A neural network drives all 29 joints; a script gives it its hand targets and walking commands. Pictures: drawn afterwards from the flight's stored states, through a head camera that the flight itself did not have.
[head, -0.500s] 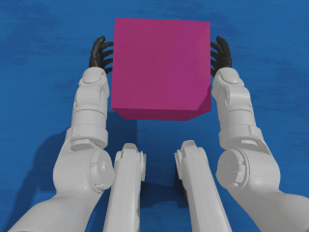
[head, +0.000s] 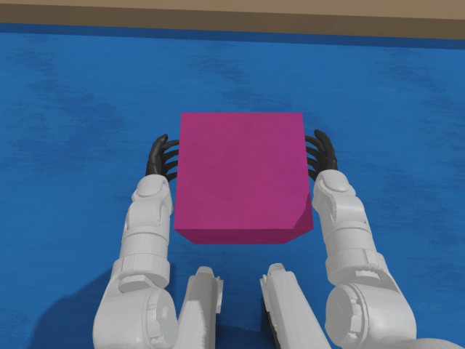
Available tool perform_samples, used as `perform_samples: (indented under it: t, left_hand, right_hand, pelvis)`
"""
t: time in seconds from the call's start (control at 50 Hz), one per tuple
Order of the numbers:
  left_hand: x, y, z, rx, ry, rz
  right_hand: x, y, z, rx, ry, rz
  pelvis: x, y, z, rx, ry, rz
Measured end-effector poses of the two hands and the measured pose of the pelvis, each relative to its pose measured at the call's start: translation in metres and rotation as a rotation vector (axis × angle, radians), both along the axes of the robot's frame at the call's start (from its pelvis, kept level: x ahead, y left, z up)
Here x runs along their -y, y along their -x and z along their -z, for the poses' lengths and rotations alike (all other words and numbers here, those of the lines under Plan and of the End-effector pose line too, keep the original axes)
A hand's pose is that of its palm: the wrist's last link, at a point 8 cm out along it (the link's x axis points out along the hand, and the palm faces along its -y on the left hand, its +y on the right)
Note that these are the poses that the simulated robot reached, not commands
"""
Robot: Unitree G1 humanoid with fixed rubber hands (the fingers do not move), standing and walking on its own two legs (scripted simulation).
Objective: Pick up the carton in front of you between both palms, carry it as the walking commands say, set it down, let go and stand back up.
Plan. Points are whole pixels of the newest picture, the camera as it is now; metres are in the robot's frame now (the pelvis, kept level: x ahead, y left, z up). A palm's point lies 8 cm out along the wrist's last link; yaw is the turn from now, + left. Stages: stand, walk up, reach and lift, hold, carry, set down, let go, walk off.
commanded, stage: reach and lift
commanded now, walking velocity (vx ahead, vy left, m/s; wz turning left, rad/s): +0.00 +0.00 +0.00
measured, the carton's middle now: (240, 188) +0.41 +0.00 -0.11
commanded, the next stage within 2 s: hold in 1.74 s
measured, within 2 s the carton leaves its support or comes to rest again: neither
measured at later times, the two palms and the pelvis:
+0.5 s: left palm (125, 162) +0.37 +0.15 +0.11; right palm (367, 152) +0.37 -0.15 +0.12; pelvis +0.05 +0.00 +0.13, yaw +0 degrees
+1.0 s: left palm (92, 153) +0.34 +0.15 +0.19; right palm (409, 136) +0.35 -0.15 +0.19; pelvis +0.05 +0.00 +0.17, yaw +0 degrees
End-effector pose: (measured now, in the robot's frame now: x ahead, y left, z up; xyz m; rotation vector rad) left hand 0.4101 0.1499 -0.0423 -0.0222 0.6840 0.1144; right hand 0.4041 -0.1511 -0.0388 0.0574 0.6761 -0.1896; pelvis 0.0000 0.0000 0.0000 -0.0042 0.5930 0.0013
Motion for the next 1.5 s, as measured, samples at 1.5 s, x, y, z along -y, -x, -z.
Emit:
perform_samples:
  t: [1.5]
  left_hand:
    - [-0.001, 0.059, -0.246, 0.007, -0.050, 0.010]
  right_hand:
    - [-0.001, 0.050, -0.244, 0.006, 0.061, -0.085]
  pelvis:
    - [0.000, -0.063, -0.172, 0.669, -0.004, 0.001]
